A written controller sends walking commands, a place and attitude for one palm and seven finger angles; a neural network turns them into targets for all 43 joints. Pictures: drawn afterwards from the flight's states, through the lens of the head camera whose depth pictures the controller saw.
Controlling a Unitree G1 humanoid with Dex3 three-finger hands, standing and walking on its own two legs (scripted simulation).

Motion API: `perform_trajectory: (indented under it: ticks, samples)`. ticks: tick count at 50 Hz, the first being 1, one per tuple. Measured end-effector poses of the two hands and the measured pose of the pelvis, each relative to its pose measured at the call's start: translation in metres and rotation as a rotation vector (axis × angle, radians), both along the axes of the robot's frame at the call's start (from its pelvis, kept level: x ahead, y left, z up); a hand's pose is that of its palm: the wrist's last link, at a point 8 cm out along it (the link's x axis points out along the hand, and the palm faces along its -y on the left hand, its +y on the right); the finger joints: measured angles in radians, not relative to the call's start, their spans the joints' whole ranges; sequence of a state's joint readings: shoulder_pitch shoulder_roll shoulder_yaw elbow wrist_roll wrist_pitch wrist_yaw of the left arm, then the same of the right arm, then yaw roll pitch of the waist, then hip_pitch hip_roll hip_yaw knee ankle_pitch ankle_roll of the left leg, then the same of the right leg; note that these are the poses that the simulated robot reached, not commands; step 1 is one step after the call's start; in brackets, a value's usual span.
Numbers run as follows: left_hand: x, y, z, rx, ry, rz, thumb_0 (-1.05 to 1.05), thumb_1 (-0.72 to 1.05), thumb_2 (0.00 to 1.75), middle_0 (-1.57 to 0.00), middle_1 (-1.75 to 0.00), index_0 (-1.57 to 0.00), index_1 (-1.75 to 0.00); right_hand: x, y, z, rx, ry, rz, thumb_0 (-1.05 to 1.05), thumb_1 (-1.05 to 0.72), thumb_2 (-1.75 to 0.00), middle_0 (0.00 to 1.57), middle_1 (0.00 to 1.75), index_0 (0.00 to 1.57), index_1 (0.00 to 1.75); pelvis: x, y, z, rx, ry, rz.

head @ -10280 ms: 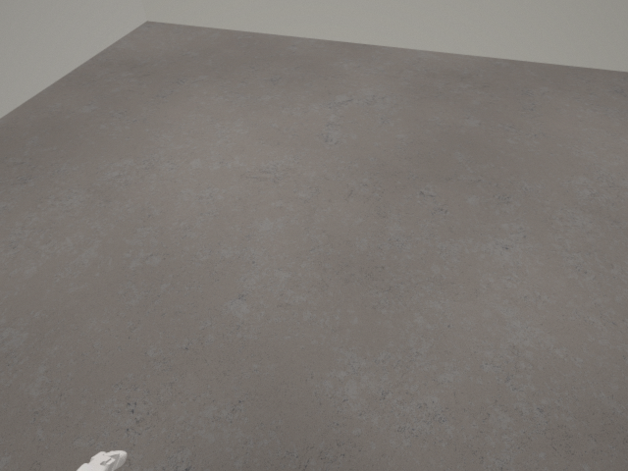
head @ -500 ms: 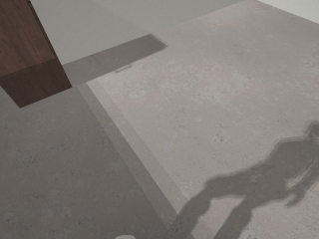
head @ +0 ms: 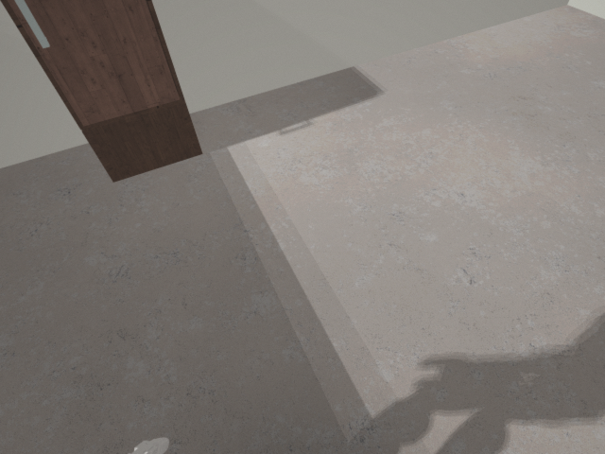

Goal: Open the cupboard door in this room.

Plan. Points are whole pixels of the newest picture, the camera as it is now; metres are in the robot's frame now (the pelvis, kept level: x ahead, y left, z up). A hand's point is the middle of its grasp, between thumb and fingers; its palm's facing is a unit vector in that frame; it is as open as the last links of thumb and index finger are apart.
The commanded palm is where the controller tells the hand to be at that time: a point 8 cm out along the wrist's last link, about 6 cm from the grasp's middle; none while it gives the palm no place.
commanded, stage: stand and wait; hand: left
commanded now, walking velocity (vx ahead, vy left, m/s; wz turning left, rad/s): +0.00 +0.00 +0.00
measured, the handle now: (32, 20) +1.36 +0.98 +0.00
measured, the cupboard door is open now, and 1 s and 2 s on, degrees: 0 0 0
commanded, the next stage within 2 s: turn or walk to find it in 0.24 s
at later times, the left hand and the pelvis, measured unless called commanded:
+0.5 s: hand out of the picture -0.04 +0.22 -0.17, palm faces +0.17 -0.96 -0.22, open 7.4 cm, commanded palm none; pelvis -0.03 +0.02 +0.01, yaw +7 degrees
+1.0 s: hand out of the picture -0.06 +0.20 -0.15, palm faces +0.38 -0.89 -0.25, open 7.4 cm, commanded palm none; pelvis -0.05 +0.00 +0.01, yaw +23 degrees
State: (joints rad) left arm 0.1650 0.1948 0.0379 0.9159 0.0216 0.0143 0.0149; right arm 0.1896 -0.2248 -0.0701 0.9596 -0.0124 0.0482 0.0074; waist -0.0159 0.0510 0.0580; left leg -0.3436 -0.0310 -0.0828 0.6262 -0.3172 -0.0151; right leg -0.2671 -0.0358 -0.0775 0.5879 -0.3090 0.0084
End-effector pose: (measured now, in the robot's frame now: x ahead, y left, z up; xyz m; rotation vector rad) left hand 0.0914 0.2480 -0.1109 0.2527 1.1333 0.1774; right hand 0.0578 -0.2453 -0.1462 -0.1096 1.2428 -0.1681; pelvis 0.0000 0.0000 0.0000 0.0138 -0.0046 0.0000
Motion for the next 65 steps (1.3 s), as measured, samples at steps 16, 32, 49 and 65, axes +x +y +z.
perform_trajectory:
  ticks: [16,32,49,65]
  samples:
    - [-0.105,-0.01,-0.016,-0.073,0.183,0.148,0.0,0.91,0.89,-0.2,-0.3,-0.2,-0.3,-0.009,0.004,0.012,-0.04,0.086,0.094,0.01,-0.91,-0.9,0.2,0.29,0.2,0.3,-0.011,0.003,0.009,0.002,-0.009,0.07]
    - [-0.124,0.02,-0.012,-0.052,0.14,0.245,0.0,0.91,0.89,-0.2,-0.3,-0.2,-0.3,0.0,0.03,0.017,-0.036,0.041,0.204,0.0,-0.91,-0.9,0.21,0.3,0.21,0.3,-0.037,0.01,0.01,-0.013,0.012,0.182]
    - [-0.173,-0.005,-0.002,-0.044,0.051,0.388,0.0,0.9,0.89,-0.2,-0.3,-0.2,-0.3,0.031,0.013,0.016,-0.047,0.047,0.381,0.01,-0.91,-0.9,0.2,0.29,0.2,0.3,-0.054,-0.004,0.01,0.017,-0.009,0.383]
    - [-0.26,0.032,-0.023,-0.102,0.229,0.556,0.01,0.91,0.9,-0.2,-0.3,-0.2,-0.3,0.066,0.12,0.031,-0.039,-0.081,0.541,0.0,-0.91,-0.9,0.2,0.29,0.2,0.3,-0.058,0.044,0.009,-0.005,-0.024,0.444]
